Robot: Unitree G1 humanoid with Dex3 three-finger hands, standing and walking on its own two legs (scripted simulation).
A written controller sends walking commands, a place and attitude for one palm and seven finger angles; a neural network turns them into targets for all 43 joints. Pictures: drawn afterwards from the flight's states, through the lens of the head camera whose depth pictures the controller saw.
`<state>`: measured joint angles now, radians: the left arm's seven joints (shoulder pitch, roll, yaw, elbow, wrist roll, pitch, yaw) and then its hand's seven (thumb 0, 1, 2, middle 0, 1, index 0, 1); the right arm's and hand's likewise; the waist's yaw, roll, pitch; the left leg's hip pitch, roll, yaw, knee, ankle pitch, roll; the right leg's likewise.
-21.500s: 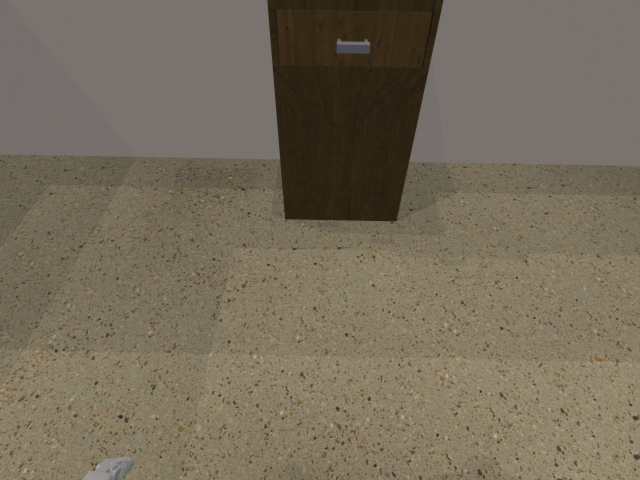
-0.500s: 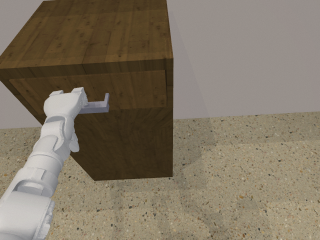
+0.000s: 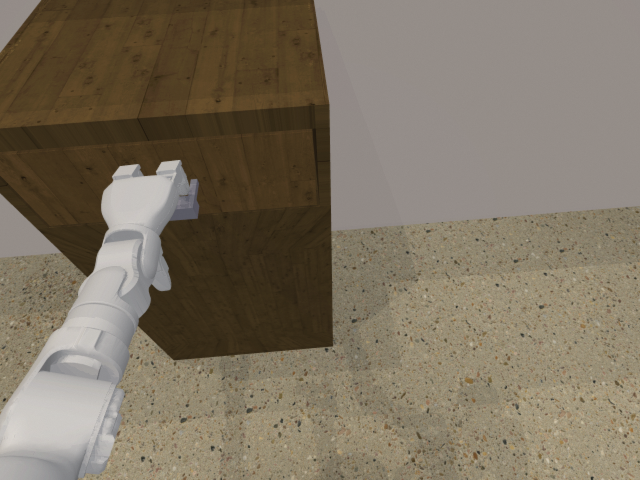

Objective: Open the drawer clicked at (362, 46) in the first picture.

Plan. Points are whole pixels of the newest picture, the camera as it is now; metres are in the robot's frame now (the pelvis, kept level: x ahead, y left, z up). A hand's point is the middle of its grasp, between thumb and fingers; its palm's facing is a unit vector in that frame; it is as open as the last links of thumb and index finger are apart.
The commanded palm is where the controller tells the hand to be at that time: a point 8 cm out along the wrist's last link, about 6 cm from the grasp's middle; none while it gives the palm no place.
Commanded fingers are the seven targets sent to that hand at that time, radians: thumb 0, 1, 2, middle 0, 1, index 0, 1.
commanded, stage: lower the fingers behind the handle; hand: left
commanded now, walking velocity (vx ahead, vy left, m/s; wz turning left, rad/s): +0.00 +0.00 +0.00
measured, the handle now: (165, 198) +0.51 +0.25 +0.03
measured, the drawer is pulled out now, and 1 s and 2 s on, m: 0.00 0.00 0.00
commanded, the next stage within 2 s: lift the fingers back up to retry in 0.86 s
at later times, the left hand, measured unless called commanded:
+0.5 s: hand (158, 231) +0.44 +0.24 +0.03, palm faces +0.00 -0.01 -1.00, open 14.0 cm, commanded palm +0.42 +0.24 +0.07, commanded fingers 0.00 -0.50 0.30 -0.30 -1.20 -0.30 -1.20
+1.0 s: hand (157, 232) +0.44 +0.24 +0.03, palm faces -0.01 -0.02 -1.00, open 14.1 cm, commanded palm +0.41 +0.24 +0.08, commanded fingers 0.00 -0.50 0.30 -0.30 -1.20 -0.30 -1.20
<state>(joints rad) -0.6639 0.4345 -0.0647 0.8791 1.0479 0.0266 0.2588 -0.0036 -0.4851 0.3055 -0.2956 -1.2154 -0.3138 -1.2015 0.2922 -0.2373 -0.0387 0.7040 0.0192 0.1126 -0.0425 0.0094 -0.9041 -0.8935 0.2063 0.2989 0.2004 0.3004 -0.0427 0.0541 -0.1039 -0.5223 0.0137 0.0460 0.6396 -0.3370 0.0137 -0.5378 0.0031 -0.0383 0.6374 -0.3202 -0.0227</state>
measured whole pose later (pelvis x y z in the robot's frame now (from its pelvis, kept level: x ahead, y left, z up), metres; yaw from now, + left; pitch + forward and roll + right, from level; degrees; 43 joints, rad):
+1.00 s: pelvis -0.01 +0.01 -0.01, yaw -1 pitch +15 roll -1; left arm -0.69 0.46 -0.05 0.92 1.06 -0.02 0.29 0.00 -0.49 0.31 -0.25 -1.21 -0.24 -1.23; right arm 0.33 -0.25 -0.04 0.67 0.02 0.11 -0.04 0.01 -0.90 -0.89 0.21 0.30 0.20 0.30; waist -0.05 0.04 -0.13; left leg -0.62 0.02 0.06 0.72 -0.36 0.03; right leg -0.63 0.01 -0.02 0.69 -0.32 -0.01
